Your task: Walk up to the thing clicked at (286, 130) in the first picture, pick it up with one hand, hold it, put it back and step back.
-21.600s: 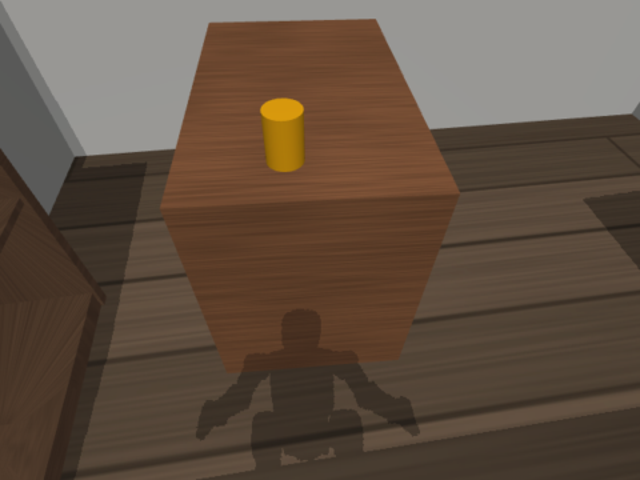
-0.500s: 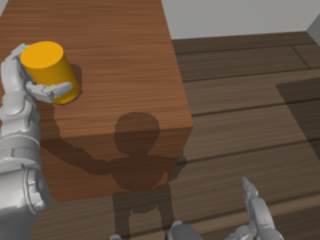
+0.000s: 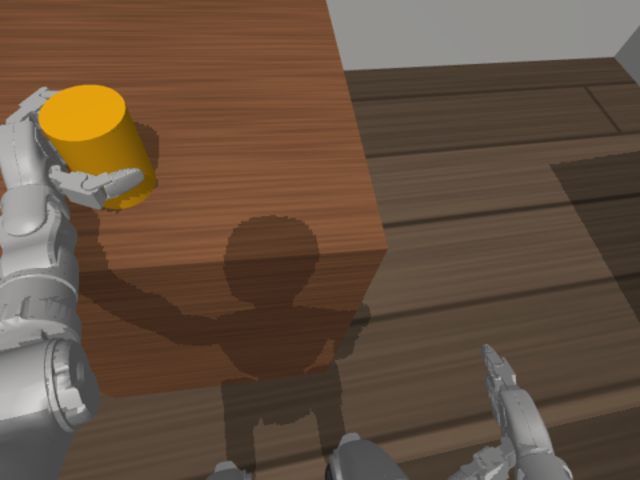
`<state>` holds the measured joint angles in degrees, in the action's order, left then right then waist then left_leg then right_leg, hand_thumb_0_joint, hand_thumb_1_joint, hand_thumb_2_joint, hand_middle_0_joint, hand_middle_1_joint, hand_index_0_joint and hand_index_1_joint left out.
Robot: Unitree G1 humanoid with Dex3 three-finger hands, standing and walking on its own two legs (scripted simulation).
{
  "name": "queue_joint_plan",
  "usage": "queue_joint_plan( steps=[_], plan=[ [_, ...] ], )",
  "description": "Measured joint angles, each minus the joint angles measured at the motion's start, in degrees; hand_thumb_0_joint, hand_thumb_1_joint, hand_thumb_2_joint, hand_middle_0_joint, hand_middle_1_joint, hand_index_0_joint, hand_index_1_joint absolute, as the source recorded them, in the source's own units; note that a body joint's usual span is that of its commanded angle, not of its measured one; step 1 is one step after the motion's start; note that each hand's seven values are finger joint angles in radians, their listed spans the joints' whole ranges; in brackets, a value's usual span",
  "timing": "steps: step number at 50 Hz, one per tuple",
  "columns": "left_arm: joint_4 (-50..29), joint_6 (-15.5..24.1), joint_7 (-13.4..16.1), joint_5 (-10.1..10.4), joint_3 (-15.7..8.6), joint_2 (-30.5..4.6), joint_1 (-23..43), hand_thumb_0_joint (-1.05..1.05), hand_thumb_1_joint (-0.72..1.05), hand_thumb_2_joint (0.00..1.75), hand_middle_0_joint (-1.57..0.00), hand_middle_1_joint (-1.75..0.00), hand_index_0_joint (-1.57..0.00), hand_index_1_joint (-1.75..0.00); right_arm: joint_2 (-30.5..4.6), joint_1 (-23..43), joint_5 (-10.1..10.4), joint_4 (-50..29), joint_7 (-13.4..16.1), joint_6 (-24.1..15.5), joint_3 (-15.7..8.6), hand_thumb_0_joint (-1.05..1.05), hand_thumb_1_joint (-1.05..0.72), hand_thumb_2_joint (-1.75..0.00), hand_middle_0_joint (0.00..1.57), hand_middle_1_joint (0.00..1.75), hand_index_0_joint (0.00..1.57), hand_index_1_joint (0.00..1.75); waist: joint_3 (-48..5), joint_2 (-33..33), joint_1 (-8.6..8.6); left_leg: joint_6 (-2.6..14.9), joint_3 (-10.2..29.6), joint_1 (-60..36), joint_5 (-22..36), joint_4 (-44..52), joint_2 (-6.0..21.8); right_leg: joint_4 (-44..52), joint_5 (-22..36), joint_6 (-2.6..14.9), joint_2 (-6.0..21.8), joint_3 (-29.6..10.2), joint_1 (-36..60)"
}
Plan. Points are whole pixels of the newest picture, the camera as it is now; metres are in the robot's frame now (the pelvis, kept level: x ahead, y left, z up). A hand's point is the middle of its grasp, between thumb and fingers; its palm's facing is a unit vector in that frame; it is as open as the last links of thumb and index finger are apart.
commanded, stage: open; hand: left
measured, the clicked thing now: (105, 151) +0.51 +0.18 +0.09
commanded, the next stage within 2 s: withdraw in 0.38 s
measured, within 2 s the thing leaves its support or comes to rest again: neither
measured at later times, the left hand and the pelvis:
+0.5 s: hand (92, 149) +0.51 +0.19 +0.09, palm faces +0.16 -0.99 +0.01, open 15.7 cm; pelvis -0.01 +0.00 -0.01, yaw +0 degrees
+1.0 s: hand out of the picture +0.50 +0.26 +0.23, palm faces +0.19 -0.98 -0.04, open 17.7 cm; pelvis +0.01 +0.01 +0.02, yaw -1 degrees
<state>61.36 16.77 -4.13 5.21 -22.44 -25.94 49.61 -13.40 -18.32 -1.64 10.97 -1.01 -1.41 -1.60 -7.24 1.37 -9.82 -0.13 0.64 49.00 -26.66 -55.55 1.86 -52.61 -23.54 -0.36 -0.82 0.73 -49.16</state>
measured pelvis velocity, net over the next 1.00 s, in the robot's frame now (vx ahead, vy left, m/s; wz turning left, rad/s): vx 0.01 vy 0.01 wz -0.01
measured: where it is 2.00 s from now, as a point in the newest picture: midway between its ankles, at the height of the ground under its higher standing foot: outside the picture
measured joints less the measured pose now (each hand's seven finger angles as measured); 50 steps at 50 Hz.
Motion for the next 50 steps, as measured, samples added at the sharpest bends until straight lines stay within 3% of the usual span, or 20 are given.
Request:
queue_joint_plan(
  steps=[11,22,32,37,41,46,50],
  plan=[
    [1.1,0.0,0.2,-0.1,-0.9,-0.7,1.4,-0.01,-0.58,0.64,-0.76,-0.82,-0.78,-0.83,-0.2,-0.5,-0.1,-1.6,0.0,1.1,0.1,-0.01,0.48,-0.06,0.05,0.05,0.06,0.05,0.4,0.2,-0.43,0.06,-0.2,1.4,0.0,-1.2,0.0,-1.3,0.1,-0.06,0.0,-0.2,-1.4],
    [2.4,0.5,0.8,-0.7,-1.1,-1.4,2.7,-0.02,-0.61,0.29,-0.49,-0.44,-0.50,-0.45,-0.3,-0.9,-0.2,-2.5,0.2,1.2,0.2,-0.01,0.50,-0.06,0.05,0.05,0.06,0.05,0.5,-0.1,-0.97,0.12,-0.2,2.4,0.1,-1.9,0.0,-1.8,0.3,-0.09,0.0,-0.2,-2.4],
    [0.7,-1.1,0.8,-1.2,-2.0,-2.5,2.5,-0.02,-0.61,0.13,-0.20,-0.18,-0.20,-0.19,-1.1,-0.9,0.1,-4.0,0.7,1.9,-0.6,-0.01,0.51,-0.06,0.06,0.05,0.06,0.05,0.3,-0.1,-1.32,0.25,-0.5,1.1,0.0,-1.4,0.0,-1.2,0.3,-0.29,-0.1,-0.5,-1.2],
    [-1.8,-3.6,0.8,-1.1,-2.7,-4.3,4.4,-0.02,-0.61,0.10,-0.12,-0.12,-0.11,-0.13,-1.8,-1.4,0.9,-4.4,1.4,2.2,-1.4,-0.01,0.51,-0.06,0.06,0.05,0.06,0.05,-0.1,-0.7,-1.15,0.33,-0.6,-1.9,0.4,0.6,0.0,0.8,0.7,-0.40,0.0,-0.6,1.9],
    [-1.3,-7.0,-0.3,-1.7,-1.9,-7.3,5.9,-0.02,-0.61,0.07,-0.08,-0.09,-0.08,-0.09,-1.9,-2.0,1.5,-2.1,1.4,2.2,-1.6,-0.01,0.51,-0.06,0.05,0.05,0.06,0.05,-1.2,-0.3,-0.61,0.34,-0.6,-5.0,0.8,2.8,0.2,3.4,1.3,-0.42,-0.2,-0.6,5.1],
    [-0.3,-12.5,-3.3,-0.7,-1.0,-9.8,6.7,-0.02,-0.61,0.04,-0.07,-0.05,-0.07,-0.06,-1.9,-2.4,2.7,2.5,1.3,2.2,-1.7,-0.01,0.52,-0.06,0.05,0.05,0.06,0.05,-1.8,1.0,1.29,0.62,-1.0,-8.7,1.4,5.4,0.1,6.3,2.2,-0.63,-0.1,-1.0,8.8],
    [-0.9,-15.7,-5.7,0.8,-0.4,-9.9,5.6,-0.02,-0.61,0.02,-0.06,-0.04,-0.07,-0.04,-1.8,-2.1,3.5,4.8,1.7,1.4,-1.3,-0.01,0.53,-0.06,0.05,0.05,0.06,0.05,-1.5,1.7,3.23,0.85,-1.3,-11.3,2.0,7.2,-0.3,8.0,2.7,-0.86,0.2,-1.3,11.3]
  ],
)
